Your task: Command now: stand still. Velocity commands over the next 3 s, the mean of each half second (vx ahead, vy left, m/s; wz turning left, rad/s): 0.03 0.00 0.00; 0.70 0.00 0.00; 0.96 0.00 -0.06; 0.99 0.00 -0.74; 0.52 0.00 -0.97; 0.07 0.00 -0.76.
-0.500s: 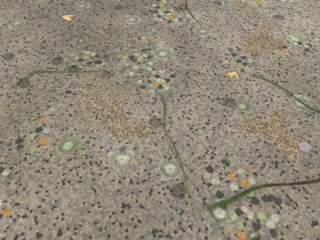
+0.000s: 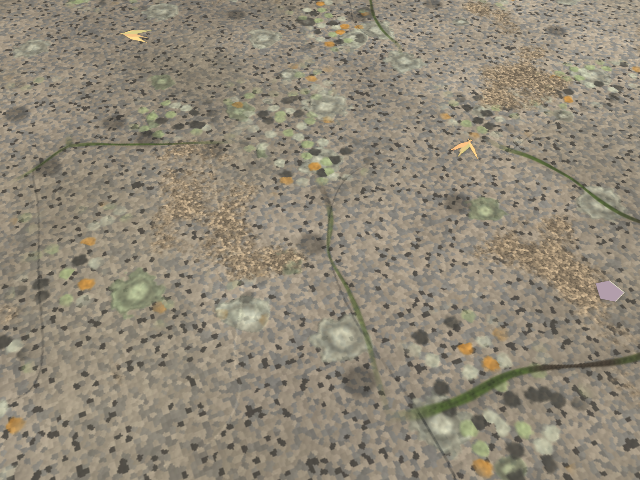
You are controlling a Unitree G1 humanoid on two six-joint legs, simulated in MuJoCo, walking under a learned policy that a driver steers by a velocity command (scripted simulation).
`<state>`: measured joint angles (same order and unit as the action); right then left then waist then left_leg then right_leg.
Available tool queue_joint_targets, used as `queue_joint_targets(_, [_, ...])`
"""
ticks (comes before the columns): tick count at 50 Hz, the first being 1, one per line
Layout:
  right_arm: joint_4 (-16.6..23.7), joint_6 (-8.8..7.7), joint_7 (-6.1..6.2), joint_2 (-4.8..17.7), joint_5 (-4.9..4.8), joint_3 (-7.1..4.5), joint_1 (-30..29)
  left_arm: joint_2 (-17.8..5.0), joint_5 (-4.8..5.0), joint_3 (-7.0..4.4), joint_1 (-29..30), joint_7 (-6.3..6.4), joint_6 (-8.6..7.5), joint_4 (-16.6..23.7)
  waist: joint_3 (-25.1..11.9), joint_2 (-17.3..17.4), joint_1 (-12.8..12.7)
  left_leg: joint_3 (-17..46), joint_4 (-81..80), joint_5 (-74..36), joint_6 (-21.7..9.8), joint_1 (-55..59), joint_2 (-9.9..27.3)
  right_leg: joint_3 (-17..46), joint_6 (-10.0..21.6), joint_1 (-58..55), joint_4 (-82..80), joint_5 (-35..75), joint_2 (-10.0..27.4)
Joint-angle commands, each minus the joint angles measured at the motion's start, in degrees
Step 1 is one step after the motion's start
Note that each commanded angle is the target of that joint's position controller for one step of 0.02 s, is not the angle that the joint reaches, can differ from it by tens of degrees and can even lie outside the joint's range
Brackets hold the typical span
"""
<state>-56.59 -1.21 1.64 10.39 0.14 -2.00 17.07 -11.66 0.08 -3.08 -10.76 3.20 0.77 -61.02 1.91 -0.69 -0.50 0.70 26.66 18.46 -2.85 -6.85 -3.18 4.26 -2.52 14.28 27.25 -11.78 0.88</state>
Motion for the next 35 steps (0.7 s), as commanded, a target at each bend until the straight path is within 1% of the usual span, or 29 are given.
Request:
queue_joint_targets(1, [0.60, -0.38, 0.12, 5.43, -0.01, -0.85, 2.97, -5.34, 0.01, -0.71, -0.67, 0.16, -0.45, 0.91, 0.47, 1.10, 0.07, 4.07, -6.96, -11.20, -0.34, -7.02, 4.56, 0.29, 2.15, -5.17, -1.91, 8.93, 0.75])
queue_joint_targets(10, [-1.75, -0.21, 0.06, 5.03, -0.04, -0.30, 4.17, -5.04, 0.08, -0.24, -1.58, 0.15, -0.42, -0.94, 0.89, 0.94, 0.20, 3.66, -7.27, -11.25, -0.26, -6.80, 4.32, 0.07, 2.21, -4.83, -2.40, 8.70, 0.65])
queue_joint_targets(21, [-3.51, -0.10, 0.02, 4.62, -0.08, 0.22, 5.43, -4.73, 0.14, 0.25, -2.61, 0.14, -0.39, -2.06, 1.19, 0.88, 0.35, 3.23, -7.34, -11.25, -0.17, -6.66, 4.12, -0.10, 2.30, -4.50, -2.65, 8.62, 0.51])
queue_joint_targets(22, [-4.48, 0.06, 0.20, 5.06, -0.22, -0.01, 7.55, -3.85, 0.24, 0.43, -4.08, 0.19, -0.26, -2.80, -1.42, 2.09, 0.84, 3.57, -9.04, 2.54, -1.10, -5.19, 3.85, -2.89, 2.39, -4.60, -0.26, -1.68, -1.76])
queue_joint_targets(23, [-4.22, 0.22, 0.44, 8.40, -1.08, -1.10, 8.55, -4.52, 0.87, 0.07, -3.37, 0.11, -0.36, -2.40, 0.26, 5.41, 2.00, 8.37, -11.81, 21.73, -4.05, -5.09, 6.33, -6.32, 2.66, 0.65, 5.84, -15.52, -4.65])
queue_joint_targets(24, [-3.97, -0.10, 0.52, 11.66, -1.71, -2.11, 11.02, -5.33, 1.07, -0.04, 1.39, -0.33, -1.12, -0.04, 4.50, 9.27, 4.25, 18.91, -17.68, 35.89, -8.39, -4.62, 13.65, -7.35, 3.03, 10.23, 13.07, -18.86, -4.41])
queue_joint_targets(25, [-3.20, -1.05, 0.70, 14.36, -1.81, -3.08, 10.42, -5.32, 1.84, 0.23, 6.95, -1.02, -2.40, 3.30, 9.64, 12.73, 5.50, 30.27, -23.99, 38.29, -12.97, -4.40, 22.78, -4.96, 4.00, 19.70, 21.57, -15.11, 0.04])
queue_joint_targets(26, [-2.11, -2.39, 0.73, 12.64, -1.03, -2.68, 8.38, -5.68, 2.29, 0.03, 9.16, -1.61, -3.73, 4.80, 12.37, 9.78, 4.63, 33.48, -25.04, 31.78, -14.35, -1.76, 25.25, -1.81, 4.54, 27.33, 27.43, -13.45, 3.18])
queue_joint_targets(27, [-1.59, -3.48, 0.57, 10.19, -0.84, -2.15, 7.39, -5.86, 2.15, -0.27, 7.84, -2.14, -4.92, 4.67, 11.84, 6.77, 3.28, 30.84, -23.57, 24.90, -13.34, 3.07, 24.62, -0.84, 4.98, 32.76, 30.36, -10.90, 4.95])
queue_joint_targets(28, [-1.09, -4.04, 0.25, 9.02, -1.08, -1.92, 7.00, -5.43, 1.98, -0.39, 6.38, -2.66, -6.02, 4.45, 9.67, 5.42, 2.56, 27.02, -22.11, 19.71, -11.83, 6.60, 23.07, -0.67, 5.21, 34.79, 30.40, -8.45, 6.12])
queue_joint_targets(29, [-0.64, -4.18, 0.00, 8.77, -1.53, -1.89, 6.88, -5.52, 2.00, -0.54, 6.16, -3.07, -6.90, 4.60, 7.87, 5.07, 2.46, 22.77, -21.72, 15.39, -10.21, 7.87, 21.40, -1.31, 5.04, 33.51, 26.20, -6.29, 6.66])
queue_joint_targets(30, [-0.18, -4.13, -0.09, 8.75, -1.71, -1.90, 7.01, -5.55, 1.89, -0.69, 6.83, -3.32, -7.47, 4.78, 6.09, 5.21, 2.82, 18.26, -21.48, 11.48, -8.65, 6.94, 18.84, -3.06, 4.48, 29.17, 21.36, -4.15, 5.98])
queue_joint_targets(31, [0.26, -4.03, -0.09, 9.36, -1.68, -1.99, 7.14, -4.66, 1.86, -0.52, 7.66, -3.55, -7.77, 5.11, 4.91, 6.42, 3.09, 14.85, -21.21, 9.21, -7.85, 4.52, 16.82, -4.90, 3.81, 24.17, 17.26, -2.58, 4.79])
queue_joint_targets(32, [0.70, -3.95, -0.10, 10.45, -1.69, -2.19, 7.08, -3.87, 1.94, -0.26, 8.11, -3.80, -7.83, 5.48, 4.58, 7.70, 2.99, 12.53, -21.06, 8.58, -7.76, 1.26, 15.78, -6.53, 3.19, 19.33, 13.97, -1.97, 3.67])
queue_joint_targets(33, [-0.83, -3.91, -0.77, 11.35, 2.56, -2.55, 8.15, -3.00, -3.04, -0.07, 8.97, -5.95, -4.98, 7.47, 3.84, 9.68, 2.62, 10.22, -21.64, 12.12, -8.43, -2.05, 13.96, -10.06, 3.25, 13.73, 10.22, -5.33, 1.27])
queue_joint_targets(34, [-0.75, -3.96, -1.07, 11.19, 2.74, -2.72, 8.02, -3.34, -3.04, -0.39, 8.95, -6.54, -3.53, 8.23, 5.08, 10.37, 2.45, 9.51, -21.61, 13.47, -8.82, -5.75, 14.32, -11.92, 3.49, 8.98, 8.63, -5.25, 0.66])
queue_joint_targets(35, [-0.51, -4.05, -1.21, 11.40, 2.02, -2.87, 7.16, -3.90, -2.23, -0.65, 6.71, -6.54, -2.88, 8.36, 5.54, 9.87, 1.39, 9.57, -21.10, 14.90, -9.25, -9.03, 15.27, -12.94, 3.94, 4.07, 7.54, -3.75, 0.26])
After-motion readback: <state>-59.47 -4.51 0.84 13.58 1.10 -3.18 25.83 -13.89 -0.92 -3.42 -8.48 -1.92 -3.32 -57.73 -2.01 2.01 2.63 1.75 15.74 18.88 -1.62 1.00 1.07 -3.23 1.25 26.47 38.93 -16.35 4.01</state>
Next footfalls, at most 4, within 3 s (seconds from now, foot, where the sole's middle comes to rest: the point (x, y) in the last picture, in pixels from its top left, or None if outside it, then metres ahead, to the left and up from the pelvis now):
0.76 right None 0.19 -0.19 -0.77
1.26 left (343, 421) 0.64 -0.02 -0.77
1.72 right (393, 266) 1.08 -0.16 -0.77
2.14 left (379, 154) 1.54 -0.15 -0.77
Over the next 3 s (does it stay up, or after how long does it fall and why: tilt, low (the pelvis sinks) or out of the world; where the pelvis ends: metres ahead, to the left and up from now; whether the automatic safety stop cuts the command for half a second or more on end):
stays up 1.58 -0.33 -0.01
